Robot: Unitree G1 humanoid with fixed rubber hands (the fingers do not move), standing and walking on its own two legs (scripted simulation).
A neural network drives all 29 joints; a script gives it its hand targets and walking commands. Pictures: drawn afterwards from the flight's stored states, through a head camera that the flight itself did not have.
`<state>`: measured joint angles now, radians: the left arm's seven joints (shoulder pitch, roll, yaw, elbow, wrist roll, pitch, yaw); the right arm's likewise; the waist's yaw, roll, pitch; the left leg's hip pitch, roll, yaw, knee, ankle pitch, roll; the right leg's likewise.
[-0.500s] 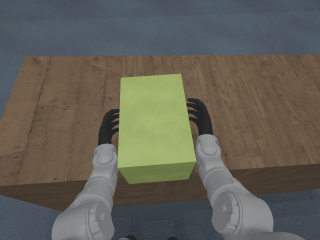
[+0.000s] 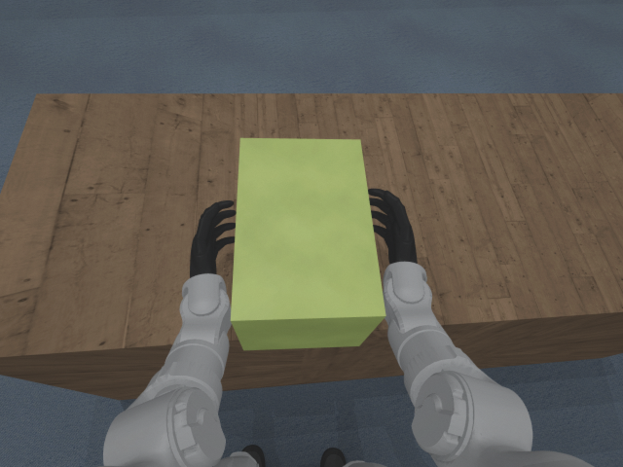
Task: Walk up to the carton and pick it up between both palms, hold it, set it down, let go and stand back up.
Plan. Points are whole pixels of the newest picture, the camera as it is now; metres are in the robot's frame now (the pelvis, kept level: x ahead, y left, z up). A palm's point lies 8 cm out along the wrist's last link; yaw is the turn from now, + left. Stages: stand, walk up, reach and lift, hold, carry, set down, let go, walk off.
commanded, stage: set down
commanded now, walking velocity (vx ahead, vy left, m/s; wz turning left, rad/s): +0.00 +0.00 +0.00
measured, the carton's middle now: (301, 245) +0.40 +0.01 -0.04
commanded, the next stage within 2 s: none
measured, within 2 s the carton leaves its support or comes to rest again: neither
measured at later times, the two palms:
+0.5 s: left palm (207, 264) +0.37 +0.14 -0.05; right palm (396, 254) +0.38 -0.12 -0.02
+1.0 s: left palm (180, 275) +0.35 +0.18 -0.05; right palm (398, 263) +0.37 -0.12 -0.03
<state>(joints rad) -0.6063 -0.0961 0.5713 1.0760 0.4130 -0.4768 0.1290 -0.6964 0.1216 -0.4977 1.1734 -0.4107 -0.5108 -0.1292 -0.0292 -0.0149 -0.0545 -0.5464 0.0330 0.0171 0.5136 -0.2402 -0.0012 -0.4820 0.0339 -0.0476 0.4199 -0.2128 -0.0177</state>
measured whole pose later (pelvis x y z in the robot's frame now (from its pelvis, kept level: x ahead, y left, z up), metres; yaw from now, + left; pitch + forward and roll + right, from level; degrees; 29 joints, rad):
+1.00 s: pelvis -0.01 +0.01 -0.01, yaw -2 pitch +21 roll -4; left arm -0.55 0.01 0.32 1.11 0.13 -0.45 0.13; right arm -0.69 -0.01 -0.16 1.31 0.03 -0.53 -0.11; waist 0.02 0.03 -0.17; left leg -0.73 0.06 0.02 0.64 -0.26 0.00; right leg -0.62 0.06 -0.04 0.45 -0.20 -0.02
